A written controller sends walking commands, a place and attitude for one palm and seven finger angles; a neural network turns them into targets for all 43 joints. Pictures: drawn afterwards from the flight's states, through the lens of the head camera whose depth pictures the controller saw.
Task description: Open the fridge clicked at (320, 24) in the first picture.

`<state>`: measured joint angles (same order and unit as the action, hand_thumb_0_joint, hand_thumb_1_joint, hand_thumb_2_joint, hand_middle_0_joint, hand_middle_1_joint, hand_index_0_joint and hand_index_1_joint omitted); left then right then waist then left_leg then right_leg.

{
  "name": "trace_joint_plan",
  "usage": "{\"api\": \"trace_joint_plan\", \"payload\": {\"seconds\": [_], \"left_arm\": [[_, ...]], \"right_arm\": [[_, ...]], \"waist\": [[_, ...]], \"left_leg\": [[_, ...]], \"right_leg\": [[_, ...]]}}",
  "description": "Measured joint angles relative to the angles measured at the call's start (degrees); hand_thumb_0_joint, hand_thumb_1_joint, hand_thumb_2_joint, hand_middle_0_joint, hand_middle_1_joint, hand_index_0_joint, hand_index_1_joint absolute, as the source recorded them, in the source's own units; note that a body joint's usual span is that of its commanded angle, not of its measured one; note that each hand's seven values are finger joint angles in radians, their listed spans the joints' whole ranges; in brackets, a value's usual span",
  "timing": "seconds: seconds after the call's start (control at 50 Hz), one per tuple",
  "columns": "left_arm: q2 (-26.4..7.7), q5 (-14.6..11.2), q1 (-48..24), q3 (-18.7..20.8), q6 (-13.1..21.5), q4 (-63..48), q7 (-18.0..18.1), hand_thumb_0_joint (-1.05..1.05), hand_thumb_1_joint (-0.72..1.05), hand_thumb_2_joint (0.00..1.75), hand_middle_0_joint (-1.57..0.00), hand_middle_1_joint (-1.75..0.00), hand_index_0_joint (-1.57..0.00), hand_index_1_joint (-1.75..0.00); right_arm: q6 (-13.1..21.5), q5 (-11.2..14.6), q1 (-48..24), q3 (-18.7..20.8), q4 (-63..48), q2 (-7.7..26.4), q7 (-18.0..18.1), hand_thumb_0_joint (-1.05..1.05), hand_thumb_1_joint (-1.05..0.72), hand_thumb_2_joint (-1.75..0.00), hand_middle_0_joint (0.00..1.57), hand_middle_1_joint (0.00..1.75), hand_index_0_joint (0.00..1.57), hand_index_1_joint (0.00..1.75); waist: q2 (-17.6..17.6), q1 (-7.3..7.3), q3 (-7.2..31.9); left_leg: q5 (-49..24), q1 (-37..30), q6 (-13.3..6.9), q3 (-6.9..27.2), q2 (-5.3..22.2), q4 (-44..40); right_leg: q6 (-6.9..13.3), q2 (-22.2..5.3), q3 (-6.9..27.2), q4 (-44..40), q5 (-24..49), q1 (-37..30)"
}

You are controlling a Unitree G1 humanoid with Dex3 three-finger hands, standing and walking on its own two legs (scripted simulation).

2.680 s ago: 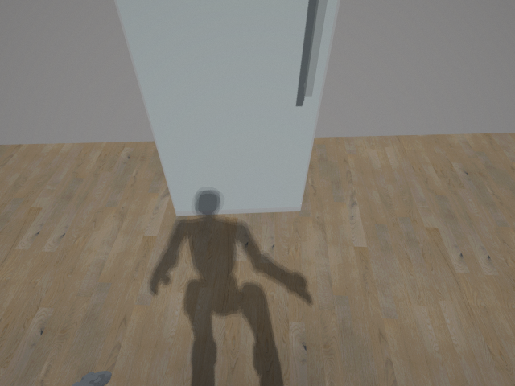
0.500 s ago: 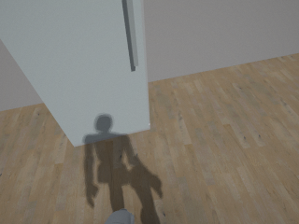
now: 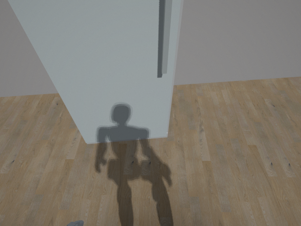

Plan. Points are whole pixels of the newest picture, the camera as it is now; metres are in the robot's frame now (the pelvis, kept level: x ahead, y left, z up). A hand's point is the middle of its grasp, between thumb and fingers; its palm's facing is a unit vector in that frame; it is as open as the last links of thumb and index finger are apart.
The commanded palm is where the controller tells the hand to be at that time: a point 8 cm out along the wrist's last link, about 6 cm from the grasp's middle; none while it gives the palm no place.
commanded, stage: turn to face it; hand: right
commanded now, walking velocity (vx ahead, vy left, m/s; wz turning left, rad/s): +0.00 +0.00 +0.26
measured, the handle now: (165, 31) +0.76 -0.03 +0.13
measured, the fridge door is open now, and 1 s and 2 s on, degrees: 0 0 0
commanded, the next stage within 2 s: take the last steps up to it in 0.02 s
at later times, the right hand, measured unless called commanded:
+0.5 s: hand out of the picture +0.16 -0.18 -0.16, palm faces -0.14 +0.97 -0.21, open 7.3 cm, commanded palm none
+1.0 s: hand (206, 196) +0.25 -0.17 -0.17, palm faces -0.10 +0.98 -0.16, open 7.3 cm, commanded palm none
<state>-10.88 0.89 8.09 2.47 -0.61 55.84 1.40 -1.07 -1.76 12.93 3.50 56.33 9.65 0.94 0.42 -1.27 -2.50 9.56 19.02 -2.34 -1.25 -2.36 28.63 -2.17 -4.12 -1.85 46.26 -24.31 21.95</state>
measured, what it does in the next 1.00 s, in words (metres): walks ahead: right foot, then left foot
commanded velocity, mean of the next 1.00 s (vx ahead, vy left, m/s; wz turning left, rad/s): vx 0.20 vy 0.03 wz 0.06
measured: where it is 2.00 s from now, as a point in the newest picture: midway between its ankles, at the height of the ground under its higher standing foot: outside the picture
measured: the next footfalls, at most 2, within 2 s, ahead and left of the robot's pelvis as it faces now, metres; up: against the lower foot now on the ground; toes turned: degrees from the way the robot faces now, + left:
right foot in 0.06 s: +0.06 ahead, -0.14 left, +0.00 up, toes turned -2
left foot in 0.48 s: +0.08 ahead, +0.14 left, +0.00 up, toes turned +13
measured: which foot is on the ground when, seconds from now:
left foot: down 0.00-0.08, up 0.10-0.46, down 0.48-0.80, up 0.82-1.00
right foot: up 0.00-0.04, down 0.06-0.48, up 0.50-0.78, down 0.80-1.00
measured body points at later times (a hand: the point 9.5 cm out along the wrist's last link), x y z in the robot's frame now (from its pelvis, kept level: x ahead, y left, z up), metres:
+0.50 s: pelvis +0.06 +0.01 +0.00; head +0.08 +0.01 +0.45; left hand -0.05 +0.23 -0.15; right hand +0.17 -0.23 -0.15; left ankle +0.04 +0.13 -0.74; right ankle +0.03 -0.13 -0.73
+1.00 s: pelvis +0.22 +0.00 +0.01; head +0.24 -0.01 +0.46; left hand +0.21 +0.23 -0.14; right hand +0.25 -0.22 -0.16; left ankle +0.18 +0.12 -0.67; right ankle +0.24 -0.09 -0.73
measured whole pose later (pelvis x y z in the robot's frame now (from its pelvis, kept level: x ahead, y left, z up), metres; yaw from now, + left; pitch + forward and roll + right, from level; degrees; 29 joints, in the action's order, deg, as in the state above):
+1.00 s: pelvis +0.22 +0.00 +0.01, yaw +9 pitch +0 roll +0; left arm -8.1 1.5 15.0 1.8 3.8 60.5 1.5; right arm 0.3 -1.4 15.8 3.2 62.7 9.5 0.0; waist 1.7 0.2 -2.3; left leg 21.4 24.8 0.6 -4.8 4.2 57.8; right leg 2.3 -2.7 -10.5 26.3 -13.3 12.7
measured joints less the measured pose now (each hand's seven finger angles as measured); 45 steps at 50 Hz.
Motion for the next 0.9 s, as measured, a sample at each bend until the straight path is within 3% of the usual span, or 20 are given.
{"api": "trace_joint_plan", "payload": {"seconds": [0.06, 0.1, 0.14, 0.2, 0.24, 0.34, 0.44, 0.48, 0.54, 0.6, 0.64, 0.74, 0.8, 0.86, 0.9], "left_arm": [[0.09, -0.2, 0.22, -0.38, 0.76, -0.78, 0.1, 0.01, 0.91, 0.9, -0.2, -0.29, -0.19, -0.3], [0.94, 0.1, 0.97, -0.66, 1.03, -0.98, 0.14, 0.0, 0.91, 0.9, -0.2, -0.29, -0.19, -0.3], [1.52, 0.5, 2.22, -1.08, 0.9, -1.27, 0.15, 0.0, 0.91, 0.9, -0.2, -0.29, -0.19, -0.3], [2.34, 0.87, 4.21, -1.74, 0.75, -0.51, 0.09, 0.01, 0.91, 0.89, -0.2, -0.29, -0.2, -0.3], [2.33, 0.9, 5.51, -1.36, 1.02, 0.28, 0.29, 0.01, 0.92, 0.89, -0.2, -0.29, -0.2, -0.3], [1.48, 1.2, 9.19, -0.71, 2.23, 2.24, -0.13, 0.01, 0.93, 0.89, -0.2, -0.29, -0.2, -0.3], [0.42, 1.28, 13.14, -0.23, 1.83, 5.53, -0.52, 0.01, 0.92, 0.89, -0.2, -0.29, -0.2, -0.3], [0.29, 0.81, 15.35, -0.19, 1.55, 6.96, -0.77, 0.01, 0.91, 0.89, -0.2, -0.29, -0.2, -0.3], [-0.53, 0.64, 15.67, -0.05, -0.36, 9.53, -1.21, 0.01, 0.91, 0.89, -0.2, -0.29, -0.2, -0.3], [-0.37, 0.81, 14.3, 0.31, -0.8, 9.76, -1.77, 0.01, 0.91, 0.89, -0.2, -0.29, -0.19, -0.3], [-0.01, 0.78, 12.83, 0.54, -0.35, 8.56, -1.99, 0.01, 0.91, 0.9, -0.2, -0.29, -0.19, -0.3], [1.28, 0.43, 8.25, 0.5, 1.37, 4.99, -2.55, 0.01, 0.91, 0.9, -0.19, -0.29, -0.19, -0.3], [1.41, 0.59, 6.39, 0.39, 3.17, 3.4, -2.26, 0.01, 0.92, 0.9, -0.2, -0.29, -0.19, -0.3], [2.29, 0.94, 4.97, -0.07, 4.24, 2.73, -1.42, 0.01, 0.92, 0.9, -0.2, -0.29, -0.19, -0.3], [2.7, 0.8, 5.04, -0.07, 4.47, 2.66, -0.45, 0.0, 0.93, 0.89, -0.2, -0.29, -0.2, -0.3]], "right_arm": [[-0.53, 0.34, 0.23, 0.28, -0.44, 0.71, -0.18, 0.0, -0.91, -0.9, 0.2, 0.3, 0.2, 0.3], [-1.26, 0.72, 0.21, 0.59, -0.54, 1.63, -0.32, 0.0, -0.91, -0.9, 0.2, 0.3, 0.2, 0.3], [-2.09, 0.54, 0.03, 0.86, -0.54, 2.22, -0.54, 0.0, -0.91, -0.9, 0.2, 0.3, 0.2, 0.3], [-1.86, 0.27, -0.02, 1.43, -0.91, 3.23, -1.03, 0.0, -0.91, -0.9, 0.2, 0.3, 0.2, 0.3], [-1.47, 0.17, 0.57, 1.52, -0.85, 3.6, -1.34, 0.0, -0.91, -0.9, 0.2, 0.3, 0.2, 0.3], [-1.36, 0.06, 1.04, 1.12, 0.67, 3.7, -2.09, 0.0, -0.91, -0.9, 0.2, 0.3, 0.2, 0.3], [-0.29, 0.3, -0.73, 0.31, 1.86, 2.56, -2.57, 0.0, -0.92, -0.9, 0.2, 0.3, 0.2, 0.3], [1.26, 0.34, -1.12, -0.1, 1.74, 2.34, -2.49, 0.0, -0.91, -0.9, 0.2, 0.3, 0.2, 0.3], [3.07, 0.61, -1.25, -0.56, 2.39, 0.18, -1.61, 0.0, -0.91, -0.9, 0.2, 0.3, 0.2, 0.3], [3.56, 0.51, 1.17, -0.42, 3.34, -0.84, -0.34, 0.0, -0.93, -0.9, 0.2, 0.3, 0.2, 0.3], [3.58, 0.28, 2.91, -0.51, 4.6, -0.79, -0.12, 0.0, -0.94, -0.9, 0.2, 0.3, 0.2, 0.3], [3.34, 0.07, 6.38, -0.92, 7.65, -0.78, -0.34, 0.0, -0.93, -0.9, 0.2, 0.3, 0.2, 0.3], [2.75, 0.38, 8.32, -0.78, 8.73, -0.87, -0.52, 0.0, -0.92, -0.9, 0.2, 0.3, 0.2, 0.3], [1.22, 0.63, 8.06, -0.52, 9.4, -0.47, -0.64, 0.0, -0.92, -0.9, 0.2, 0.3, 0.2, 0.3], [1.0, 0.44, 6.91, -0.33, 9.25, -0.19, -0.85, 0.0, -0.92, -0.9, 0.2, 0.3, 0.2, 0.3]], "waist": [[0.6, -0.04, 0.91], [2.08, 0.16, 1.14], [1.93, 0.7, 1.42], [1.71, 0.83, 1.49], [1.38, 0.94, 1.73], [0.2, 2.55, 1.57], [-1.34, 4.43, 0.73], [-1.01, 4.36, 0.96], [-3.15, 3.65, 0.58], [-2.57, 3.06, 1.24], [-1.94, 3.1, 1.51], [-0.61, 2.42, 0.92], [0.07, 1.89, 0.46], [1.6, 1.57, 0.04], [1.89, 1.78, 0.05]], "left_leg": [[1.06, 0.14, 1.18, 1.28, -0.29, 1.63], [5.51, 1.0, 1.84, 2.45, 0.34, 5.21], [12.53, 3.5, 2.61, 2.48, 0.14, 14.04], [14.02, 6.23, 3.46, 1.76, 0.88, 25.28], [13.45, 6.32, 3.87, 0.8, 1.99, 27.39], [13.86, 3.57, 3.97, -1.49, 4.35, 21.29], [11.95, -2.18, 2.93, -3.87, 4.51, 6.62], [7.72, -5.86, 1.63, -4.02, 4.69, -0.93], [7.34, -6.9, 1.7, -5.23, 3.36, 1.03], [7.82, -10.14, 1.79, -5.3, 3.16, -1.91], [7.65, -12.17, 2.07, -5.31, 3.18, -4.05], [9.86, -15.8, 3.24, -5.17, 3.37, -5.19], [14.85, -15.55, 3.99, -4.64, 4.24, 0.91], [19.86, -7.27, 2.15, -2.11, 4.72, 22.07], [17.18, -1.41, 1.73, -2.04, 4.86, 32.43]], "right_leg": [[0.13, 0.41, -0.47, -11.19, 5.71, -4.76], [1.63, 1.24, -1.75, -12.13, 7.75, -5.87], [2.77, 1.04, -2.38, -13.0, 7.33, -6.71], [3.24, 0.78, -3.14, -16.74, 8.45, -8.71], [3.26, 0.54, -4.02, -19.19, 9.25, -10.12], [2.79, -0.31, -6.02, -22.91, 9.74, -12.92], [1.09, -1.86, -6.77, -21.05, 7.28, -13.8], [0.51, -2.07, -6.76, -15.95, 4.04, -12.37], [1.23, -2.67, -3.15, 0.99, -3.86, -5.86], [1.27, -2.49, -2.97, 9.83, -1.19, 0.42], [0.9, -2.74, -3.61, 8.91, 1.39, 3.07], [0.94, -2.67, -4.72, -3.12, 6.85, 3.68], [1.87, -1.64, -5.61, -10.62, 11.6, 0.21], [4.41, -0.74, -7.55, -7.77, 8.52, -0.63], [4.69, -0.02, -8.28, -10.58, 8.38, -3.01]]}}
